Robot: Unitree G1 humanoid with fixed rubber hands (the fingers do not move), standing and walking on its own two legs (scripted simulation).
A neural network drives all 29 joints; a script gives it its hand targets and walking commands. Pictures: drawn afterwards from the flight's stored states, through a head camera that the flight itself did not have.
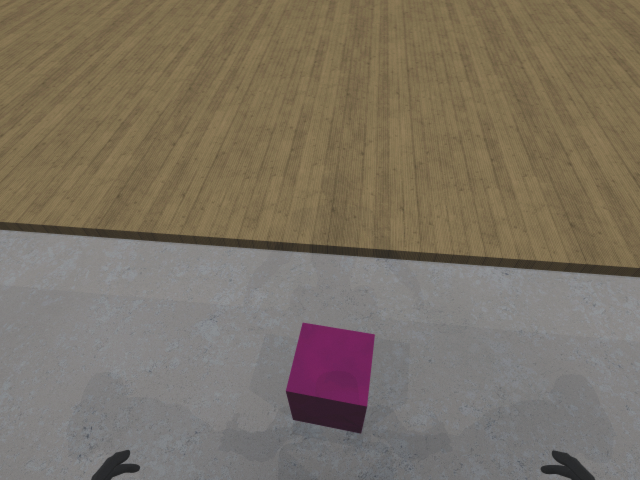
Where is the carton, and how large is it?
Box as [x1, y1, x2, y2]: [286, 323, 374, 432]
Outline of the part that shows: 302,323 286,388 286,393 293,419 360,432 367,402 374,334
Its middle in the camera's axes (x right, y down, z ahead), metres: +0.04 +0.41 +1.13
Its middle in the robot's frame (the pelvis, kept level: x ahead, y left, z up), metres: +0.48 +0.00 -0.66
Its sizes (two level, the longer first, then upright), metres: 0.210 0.200 0.250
